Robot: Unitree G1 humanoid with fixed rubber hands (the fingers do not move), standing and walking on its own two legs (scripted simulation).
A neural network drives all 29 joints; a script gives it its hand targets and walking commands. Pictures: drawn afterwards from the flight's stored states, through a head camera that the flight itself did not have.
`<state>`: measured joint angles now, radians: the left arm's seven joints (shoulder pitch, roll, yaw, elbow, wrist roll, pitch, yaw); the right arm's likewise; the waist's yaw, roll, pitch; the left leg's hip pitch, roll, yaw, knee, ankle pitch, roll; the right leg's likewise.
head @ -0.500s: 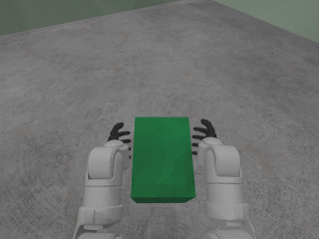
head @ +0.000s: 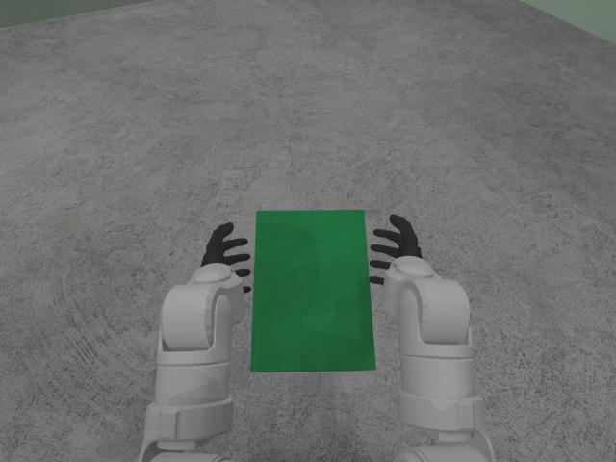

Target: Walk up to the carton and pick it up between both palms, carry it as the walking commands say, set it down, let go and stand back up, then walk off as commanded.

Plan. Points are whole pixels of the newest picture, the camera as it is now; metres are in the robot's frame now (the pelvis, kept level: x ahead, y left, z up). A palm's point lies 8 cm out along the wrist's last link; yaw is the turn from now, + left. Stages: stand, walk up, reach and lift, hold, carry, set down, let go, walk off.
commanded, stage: carry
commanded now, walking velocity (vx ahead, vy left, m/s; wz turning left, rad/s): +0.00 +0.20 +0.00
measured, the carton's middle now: (310, 297) +0.35 +0.00 -0.03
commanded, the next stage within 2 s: none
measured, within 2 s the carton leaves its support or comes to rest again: neither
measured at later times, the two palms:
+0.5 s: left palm (175, 305) +0.28 +0.16 +0.09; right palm (378, 309) +0.28 -0.07 +0.08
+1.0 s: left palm (135, 346) +0.23 +0.19 +0.09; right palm (359, 345) +0.23 -0.04 +0.10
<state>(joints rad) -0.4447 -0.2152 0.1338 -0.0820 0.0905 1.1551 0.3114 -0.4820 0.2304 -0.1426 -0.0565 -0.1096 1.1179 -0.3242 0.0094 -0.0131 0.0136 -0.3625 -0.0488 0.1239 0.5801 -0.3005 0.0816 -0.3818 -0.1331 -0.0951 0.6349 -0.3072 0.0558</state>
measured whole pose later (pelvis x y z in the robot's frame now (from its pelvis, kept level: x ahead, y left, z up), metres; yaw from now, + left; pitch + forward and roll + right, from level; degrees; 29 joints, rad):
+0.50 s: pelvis -0.04 +0.05 -0.01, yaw -2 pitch +2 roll -1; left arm -0.44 -0.21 0.13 -0.09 0.08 1.17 0.30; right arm -0.46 0.22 -0.14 -0.06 -0.10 1.12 -0.33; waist 0.01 0.05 0.02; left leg -0.38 -0.08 0.18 0.61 -0.28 0.16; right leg -0.37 -0.04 -0.10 0.67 -0.33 0.02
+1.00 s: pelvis -0.08 +0.08 +0.00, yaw -1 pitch +0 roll -3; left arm -0.44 -0.21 0.13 -0.06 0.08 1.16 0.31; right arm -0.46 0.22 -0.14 -0.06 -0.11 1.14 -0.32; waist 0.01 0.05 0.01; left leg -0.38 -0.07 0.18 0.51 -0.17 0.09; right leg -0.36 -0.03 -0.11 0.56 -0.27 0.00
